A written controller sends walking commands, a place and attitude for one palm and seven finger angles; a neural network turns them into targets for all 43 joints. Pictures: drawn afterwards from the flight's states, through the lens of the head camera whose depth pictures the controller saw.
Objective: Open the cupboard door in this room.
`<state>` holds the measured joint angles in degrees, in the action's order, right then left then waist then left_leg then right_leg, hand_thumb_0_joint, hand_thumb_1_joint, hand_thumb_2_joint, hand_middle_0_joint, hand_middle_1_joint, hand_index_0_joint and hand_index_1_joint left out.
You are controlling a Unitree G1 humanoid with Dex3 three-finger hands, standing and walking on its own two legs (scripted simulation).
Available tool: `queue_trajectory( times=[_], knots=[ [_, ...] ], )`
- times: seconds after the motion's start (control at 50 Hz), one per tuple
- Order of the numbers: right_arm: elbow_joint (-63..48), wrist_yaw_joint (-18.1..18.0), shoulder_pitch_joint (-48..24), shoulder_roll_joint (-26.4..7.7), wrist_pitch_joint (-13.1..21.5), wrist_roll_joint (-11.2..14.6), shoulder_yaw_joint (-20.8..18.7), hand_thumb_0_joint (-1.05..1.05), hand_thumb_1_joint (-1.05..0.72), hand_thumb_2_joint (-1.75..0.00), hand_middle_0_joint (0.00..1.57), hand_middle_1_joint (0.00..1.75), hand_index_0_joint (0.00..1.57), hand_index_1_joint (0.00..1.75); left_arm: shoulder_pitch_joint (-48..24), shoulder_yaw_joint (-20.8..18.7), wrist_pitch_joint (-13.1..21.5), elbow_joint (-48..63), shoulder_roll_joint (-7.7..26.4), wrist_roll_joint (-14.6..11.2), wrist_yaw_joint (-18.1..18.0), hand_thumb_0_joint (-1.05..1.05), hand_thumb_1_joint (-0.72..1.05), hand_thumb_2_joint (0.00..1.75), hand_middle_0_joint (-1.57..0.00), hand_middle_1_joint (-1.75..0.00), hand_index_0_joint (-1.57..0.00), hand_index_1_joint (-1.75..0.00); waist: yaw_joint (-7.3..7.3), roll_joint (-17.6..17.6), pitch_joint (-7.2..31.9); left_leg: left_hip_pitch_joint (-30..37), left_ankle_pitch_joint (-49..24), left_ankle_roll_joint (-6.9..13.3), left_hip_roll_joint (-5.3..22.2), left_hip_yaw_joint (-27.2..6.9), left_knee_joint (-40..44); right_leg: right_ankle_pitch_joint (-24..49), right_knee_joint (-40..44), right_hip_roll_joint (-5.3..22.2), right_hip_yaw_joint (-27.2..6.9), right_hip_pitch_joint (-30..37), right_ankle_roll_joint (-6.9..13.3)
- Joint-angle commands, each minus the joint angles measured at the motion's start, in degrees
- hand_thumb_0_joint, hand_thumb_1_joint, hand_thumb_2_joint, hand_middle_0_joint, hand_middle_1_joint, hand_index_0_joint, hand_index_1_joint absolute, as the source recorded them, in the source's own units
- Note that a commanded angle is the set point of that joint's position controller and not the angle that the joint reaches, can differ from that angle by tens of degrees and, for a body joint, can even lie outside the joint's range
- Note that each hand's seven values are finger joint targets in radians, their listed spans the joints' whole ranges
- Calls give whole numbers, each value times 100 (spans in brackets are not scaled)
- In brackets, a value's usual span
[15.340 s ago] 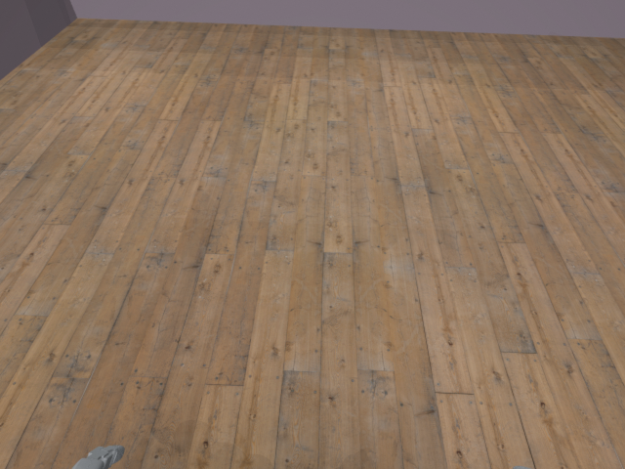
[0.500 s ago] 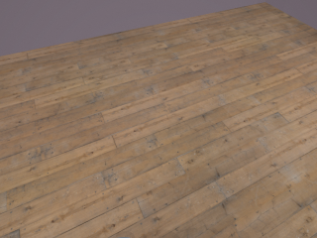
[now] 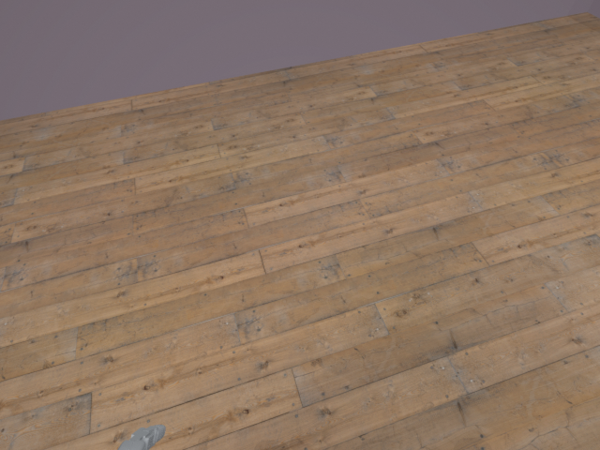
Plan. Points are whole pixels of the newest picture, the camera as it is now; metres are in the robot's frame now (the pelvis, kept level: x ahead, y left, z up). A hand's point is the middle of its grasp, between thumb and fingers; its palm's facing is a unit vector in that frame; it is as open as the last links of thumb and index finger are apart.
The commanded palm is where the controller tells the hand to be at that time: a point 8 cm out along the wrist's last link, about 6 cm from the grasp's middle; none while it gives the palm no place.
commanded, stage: turn or walk to find it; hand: left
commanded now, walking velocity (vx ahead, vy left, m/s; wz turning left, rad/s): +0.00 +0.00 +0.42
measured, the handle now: out of the picture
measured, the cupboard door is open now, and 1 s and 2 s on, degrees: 0 0 0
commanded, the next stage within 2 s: none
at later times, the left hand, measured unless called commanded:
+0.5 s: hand out of the picture -0.07 +0.23 -0.18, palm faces +0.29 -0.93 -0.24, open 7.4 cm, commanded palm none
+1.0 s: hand out of the picture -0.04 +0.20 -0.14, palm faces +0.44 -0.85 -0.28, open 7.4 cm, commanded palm none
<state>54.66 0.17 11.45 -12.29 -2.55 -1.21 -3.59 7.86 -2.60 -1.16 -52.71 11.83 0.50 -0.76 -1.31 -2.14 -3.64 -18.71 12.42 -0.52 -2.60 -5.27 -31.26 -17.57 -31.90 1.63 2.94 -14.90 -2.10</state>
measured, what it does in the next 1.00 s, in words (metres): steps on the spot, turning left: left foot, then right foot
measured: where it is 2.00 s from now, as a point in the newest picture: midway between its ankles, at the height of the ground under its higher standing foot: outside the picture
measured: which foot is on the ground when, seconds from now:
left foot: down 0.00-0.00, up 0.02-0.44, down 0.46-0.90, up 0.92-1.00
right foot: down 0.00-0.46, up 0.48-0.88, down 0.90-1.00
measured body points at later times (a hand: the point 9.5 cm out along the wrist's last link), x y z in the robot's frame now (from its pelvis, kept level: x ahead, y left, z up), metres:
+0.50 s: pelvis -0.04 +0.02 -0.01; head -0.01 +0.05 +0.44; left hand -0.08 +0.28 -0.16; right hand +0.11 -0.21 -0.14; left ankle -0.08 +0.13 -0.73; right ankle +0.00 -0.11 -0.72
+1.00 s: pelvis -0.05 -0.02 +0.00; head -0.01 -0.04 +0.45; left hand -0.07 +0.24 -0.12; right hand +0.10 -0.23 -0.16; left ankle -0.11 +0.11 -0.68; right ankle -0.01 -0.11 -0.73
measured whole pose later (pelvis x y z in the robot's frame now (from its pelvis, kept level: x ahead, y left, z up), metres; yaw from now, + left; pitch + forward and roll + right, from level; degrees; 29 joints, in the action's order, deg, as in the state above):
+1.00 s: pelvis -0.05 -0.02 +0.00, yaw +26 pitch +0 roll +1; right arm 55.7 0.3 11.8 -13.8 -4.0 -1.3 -4.7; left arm 9.1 -2.0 -0.3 -52.2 9.8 0.9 -0.9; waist -1.3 -3.3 -4.2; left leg -25.3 25.6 -1.1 -2.7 -4.2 -54.4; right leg -17.7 -32.4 2.8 6.2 -14.3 1.9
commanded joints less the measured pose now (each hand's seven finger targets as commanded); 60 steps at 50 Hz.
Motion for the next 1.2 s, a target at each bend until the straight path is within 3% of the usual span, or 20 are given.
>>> queue_trajectory(
  times=[0.0, 0.04, 0.1, 0.3, 0.38, 0.4, 0.42, 0.44, 0.46, 0.48, 0.52, 0.56, 0.7, 0.84, 0.86, 0.88, 0.9, 0.92, 0.98, 1.18],
  knots=[
    [-593, -21, -139, -717, 24, -19, -251, 0, -90, -90, 20, 30, 20, 30, 737, -353, 174, 303, 1359, 50, -128, 0, 90, 90, -20, -30, -20, -30, 418, 1868, 506, -1407, 2038, -64, 81, -130, -2589, 706, 1859, 2565, -2208, 679, 1114],
    [-379, 33, -2, -677, -66, -18, -289, 0, -90, -90, 20, 30, 20, 30, 127, -271, 130, 435, 1026, 39, -136, 0, 90, 90, -20, -30, -20, -30, 56, 942, 71, -1373, 1425, -77, 247, -93, -3614, 423, 1795, 2047, -1455, 97, 1006],
    [-169, 89, 281, -537, -101, -24, -241, 0, -90, -90, 20, 30, 20, 30, 92, -176, 202, 444, 763, 52, -111, 0, 90, 90, -20, -30, -20, -30, -12, 1068, 129, -1289, 781, -246, 323, 181, -3897, 1179, 1556, 1533, -475, 292, 788],
    [-239, 59, -390, -401, 1, 52, -68, 0, -90, -90, 20, 30, 20, 30, 871, -305, 155, 42, 1155, 132, -99, 0, 90, 90, -20, -30, -20, -30, 452, 1317, 454, -702, 1505, -318, 440, 775, -1685, 2474, 1092, 1893, -195, 1145, 1073],
    [-175, 19, -54, -418, 92, 77, -35, 0, -90, -90, 20, 30, 20, 30, 747, -333, 97, -65, 1242, 103, -84, 0, 90, 90, -20, -30, -20, -30, 241, 1334, 648, 288, 794, -203, 343, 1063, -165, 2549, 519, 1865, 108, 838, 797],
    [-129, 27, 150, -515, 134, 69, -49, 0, -90, -90, 20, 30, 20, 30, 677, -327, 70, -62, 1176, 63, -73, 0, 90, 90, -20, -30, -20, -30, 95, 1081, 728, 845, 150, -130, 396, 989, 625, 2219, 138, 1733, 318, 522, 543],
    [-110, 28, 338, -858, 198, 43, -127, 0, -90, -90, 20, 30, 20, 30, 707, -303, 29, 19, 971, 16, -58, 0, 90, 90, -20, -30, -20, -30, -28, 143, 906, 1607, -594, 85, 995, 242, 1125, 1304, -693, 1369, 629, -240, 218],
    [-160, 13, 472, -1373, 205, 9, -240, 0, -90, -90, 20, 30, 20, 30, 570, -198, 5, 216, 603, 9, -13, 0, 90, 90, -20, -30, -20, -30, -110, -1393, 719, 2011, -2228, 600, 2273, -1333, 1288, -1268, -1788, 652, 784, -1601, -159],
    [-88, -31, 637, -1514, 165, 5, -275, 0, -90, -90, 20, 30, 20, 30, 279, -144, -68, 332, 588, 54, -39, 0, 90, 90, -20, -30, -20, -30, -260, -1310, 732, 1594, -2382, 1065, 2611, -1484, 1360, -1853, -2495, 570, 299, -1627, -153],
    [-56, -101, 500, -1409, 175, -11, -265, 0, -90, -90, 20, 30, 20, 30, 68, -173, -117, 280, 565, 50, -67, 0, 90, 90, -20, -30, -20, -30, -232, -1491, 589, 1341, -2197, 1074, 2380, -1366, 1382, -1656, -2877, 562, -15, -1729, -159],
    [-191, -141, -86, -1083, 178, -20, -142, 0, -90, -90, 20, 30, 20, 30, 82, -211, -100, 124, 657, 34, 3, 0, 90, 90, -20, -30, -20, -30, 25, -942, 177, 955, -2146, 987, 1868, -837, 1309, -916, -3144, 538, -146, -1675, -162],
    [-256, -140, -176, -1025, 231, 3, -121, 0, -90, -90, 20, 30, 20, 30, 344, -192, -70, 4, 643, 45, 39, 0, 90, 90, -20, -30, -20, -30, 112, -623, 446, 1239, -2466, 904, 1641, -513, 1198, -635, -3115, 464, -98, -1593, -221],
    [-262, -107, 103, -1061, 189, -16, -198, 0, -90, -90, 20, 30, 20, 30, 16, -147, -74, 225, 576, 22, -6, 0, 90, 90, -20, -30, -20, -30, -61, -553, 434, 1288, -2232, 1051, 1639, -947, 1184, -799, -2227, 315, -139, -1370, -276],
    [-402, -63, -140, -1011, 122, 6, -256, 0, -90, -90, 20, 30, 20, 30, 657, -157, 72, 167, 602, -13, -38, 0, 90, 90, -20, -30, -20, -30, 246, -564, 751, 513, -1982, 726, 1196, -1155, 505, 324, 500, 27, 75, 431, -141],
    [-420, -44, -102, -828, 136, 43, -232, 0, -90, -90, 20, 30, 20, 30, 867, -196, 133, 124, 792, 14, -66, 0, 90, 90, -20, -30, -20, -30, 335, -44, 849, -96, -1182, 448, 903, -942, 83, 771, 1168, 434, -263, 1202, -54],
    [-540, -7, -4, -456, 152, 85, -166, 0, -90, -90, 20, 30, 20, 30, 963, -294, 189, 125, 1282, 106, -114, 0, 90, 90, -20, -30, -20, -30, 349, 1413, 879, -1197, 534, 20, 118, -57, -969, 1262, 1414, 1806, -1617, 1857, 425],
    [-619, -28, -178, -568, 84, 32, -208, 0, -90, -90, 20, 30, 20, 30, 910, -318, 176, 221, 1442, 82, -108, 0, 90, 90, -20, -30, -20, -30, 438, 1782, 674, -1318, 2109, -95, -56, 100, -2141, 1557, 1607, 2604, -2108, 1124, 1037],
    [-552, -26, -191, -701, 4, -9, -248, 0, -90, -90, 20, 30, 20, 30, 655, -346, 177, 293, 1286, 59, -134, 0, 90, 90, -20, -30, -20, -30, 370, 1763, 432, -1297, 2010, -55, 137, -150, -2993, 1073, 1747, 2482, -2021, 542, 1209],
    [-236, 61, 88, -549, -70, -23, -235, 0, -90, -90, 20, 30, 20, 30, 91, -202, 184, 427, 837, 50, -114, 0, 90, 90, -20, -30, -20, -30, 8, 882, 107, -1315, 1076, -176, 326, 74, -3870, 1448, 1451, 1694, -713, 329, 873],
    [-238, 62, -402, -410, -26, 35, -77, 0, -90, -90, 20, 30, 20, 30, 857, -271, 178, 72, 1087, 118, -104, 0, 90, 90, -20, -30, -20, -30, 410, 1191, 391, -871, 1403, -349, 467, 688, -2128, 2661, 1127, 1875, -117, 1124, 1034]
  ],
)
